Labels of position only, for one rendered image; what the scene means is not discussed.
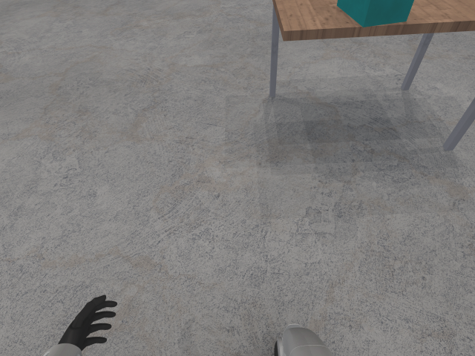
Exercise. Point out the right robot shin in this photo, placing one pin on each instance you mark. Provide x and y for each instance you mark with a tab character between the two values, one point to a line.
292	326

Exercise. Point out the table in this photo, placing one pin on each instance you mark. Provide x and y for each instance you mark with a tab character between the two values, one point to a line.
323	19

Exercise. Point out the robot right thigh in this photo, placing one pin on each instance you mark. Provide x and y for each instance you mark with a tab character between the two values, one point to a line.
301	342

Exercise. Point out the carton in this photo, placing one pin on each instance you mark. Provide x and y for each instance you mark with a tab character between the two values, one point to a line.
376	12

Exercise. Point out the left robot hand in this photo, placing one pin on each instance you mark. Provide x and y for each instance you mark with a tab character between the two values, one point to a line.
82	326

